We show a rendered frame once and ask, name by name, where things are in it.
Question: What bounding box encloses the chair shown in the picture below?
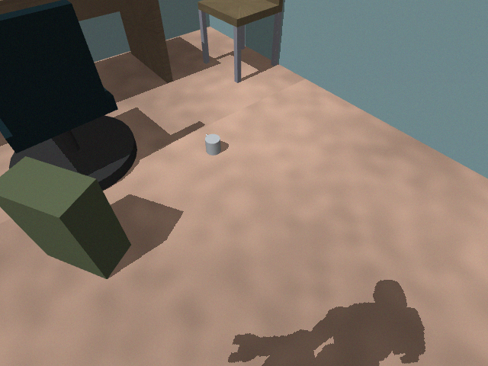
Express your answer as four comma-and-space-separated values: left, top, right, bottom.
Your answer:
197, 0, 283, 83

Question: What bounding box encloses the office chair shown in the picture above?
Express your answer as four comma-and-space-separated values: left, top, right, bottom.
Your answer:
0, 0, 137, 191

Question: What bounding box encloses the desk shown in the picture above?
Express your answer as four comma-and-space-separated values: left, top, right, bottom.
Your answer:
0, 0, 173, 83

